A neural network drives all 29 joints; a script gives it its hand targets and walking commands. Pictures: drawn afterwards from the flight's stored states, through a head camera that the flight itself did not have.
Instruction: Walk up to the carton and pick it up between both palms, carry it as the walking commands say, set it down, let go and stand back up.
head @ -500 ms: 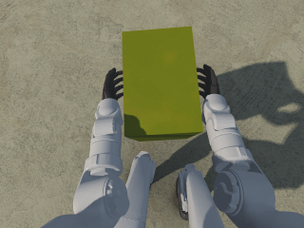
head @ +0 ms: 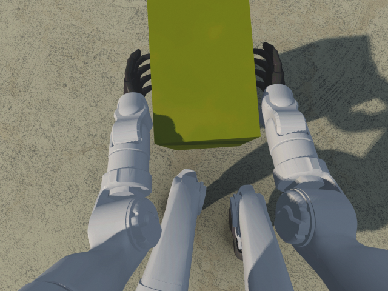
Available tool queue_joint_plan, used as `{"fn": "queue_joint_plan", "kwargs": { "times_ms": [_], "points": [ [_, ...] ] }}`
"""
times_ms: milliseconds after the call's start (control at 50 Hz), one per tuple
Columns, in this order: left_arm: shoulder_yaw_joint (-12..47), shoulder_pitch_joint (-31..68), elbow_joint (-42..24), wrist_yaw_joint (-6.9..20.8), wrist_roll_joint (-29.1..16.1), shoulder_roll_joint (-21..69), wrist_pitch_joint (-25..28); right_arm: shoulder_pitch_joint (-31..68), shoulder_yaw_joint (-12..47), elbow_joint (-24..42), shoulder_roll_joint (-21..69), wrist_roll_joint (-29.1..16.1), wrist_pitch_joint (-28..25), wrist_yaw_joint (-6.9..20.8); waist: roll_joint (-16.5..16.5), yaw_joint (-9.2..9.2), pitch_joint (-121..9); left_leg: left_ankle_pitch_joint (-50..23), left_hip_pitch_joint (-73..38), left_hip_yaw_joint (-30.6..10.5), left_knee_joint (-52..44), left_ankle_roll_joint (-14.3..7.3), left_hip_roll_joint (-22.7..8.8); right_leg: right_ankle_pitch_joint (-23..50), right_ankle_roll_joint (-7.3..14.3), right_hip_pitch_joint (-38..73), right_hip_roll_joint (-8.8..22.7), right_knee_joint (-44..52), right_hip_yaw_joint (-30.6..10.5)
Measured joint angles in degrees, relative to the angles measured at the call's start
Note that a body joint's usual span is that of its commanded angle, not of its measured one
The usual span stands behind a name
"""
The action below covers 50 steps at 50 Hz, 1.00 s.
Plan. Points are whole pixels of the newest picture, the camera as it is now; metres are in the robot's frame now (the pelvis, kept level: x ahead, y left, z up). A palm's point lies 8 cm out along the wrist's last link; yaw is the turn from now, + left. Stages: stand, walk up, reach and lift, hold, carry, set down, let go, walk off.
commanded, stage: set down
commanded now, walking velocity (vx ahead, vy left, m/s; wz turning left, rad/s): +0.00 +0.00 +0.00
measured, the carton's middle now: (203, 88) +0.48 +0.08 -0.16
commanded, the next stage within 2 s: none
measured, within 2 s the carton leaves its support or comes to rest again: neither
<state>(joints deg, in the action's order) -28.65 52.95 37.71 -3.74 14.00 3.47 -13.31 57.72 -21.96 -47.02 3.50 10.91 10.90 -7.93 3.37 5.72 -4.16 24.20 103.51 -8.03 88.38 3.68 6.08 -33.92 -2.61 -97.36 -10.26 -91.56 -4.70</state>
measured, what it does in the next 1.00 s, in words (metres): lowers itself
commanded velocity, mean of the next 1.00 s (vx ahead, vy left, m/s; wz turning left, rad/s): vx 0.00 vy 0.00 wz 0.00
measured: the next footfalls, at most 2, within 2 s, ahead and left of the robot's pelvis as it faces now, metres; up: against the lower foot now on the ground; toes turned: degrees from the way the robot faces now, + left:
none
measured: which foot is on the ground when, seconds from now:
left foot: down 0.00-1.00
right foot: down 0.00-1.00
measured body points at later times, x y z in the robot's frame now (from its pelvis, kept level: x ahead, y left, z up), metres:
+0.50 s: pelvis -0.02 +0.00 -0.06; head +0.29 +0.05 +0.26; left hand +0.47 +0.22 -0.19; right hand +0.52 -0.04 -0.18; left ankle +0.11 +0.13 -0.52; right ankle +0.06 -0.12 -0.52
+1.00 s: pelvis -0.02 +0.00 -0.12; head +0.33 +0.05 +0.15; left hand +0.50 +0.23 -0.27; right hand +0.55 -0.03 -0.27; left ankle +0.11 +0.13 -0.52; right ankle +0.06 -0.12 -0.52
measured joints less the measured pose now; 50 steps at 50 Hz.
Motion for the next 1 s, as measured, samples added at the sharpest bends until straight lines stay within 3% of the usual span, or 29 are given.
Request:
{"fn": "queue_joint_plan", "kwargs": {
  "times_ms": [580, 1000],
  "points": [
    [-2.8, 13.8, 1.1, 0.6, 1.0, -4.0, -3.8, 15.0, -1.4, -3.2, -3.7, 0.4, 3.1, -0.8, 0.6, 1.12, 7.7, 0.8, 15.0, -0.2, 13.3, 1.3, 1.0, -1.4, -1.5, -15.2, -2.5, -13.7, 0.7],
    [-2.1, 21.6, 2.3, 1.0, -0.7, -8.1, -4.3, 23.1, 1.9, -4.6, -6.8, -2.8, 3.2, -2.6, 0.4, 1.79, 14.8, 2.1, 23.4, 0.2, 22.0, 1.6, 1.5, -3.3, -2.4, -23.3, -3.4, -22.5, 1.5]
  ]
}}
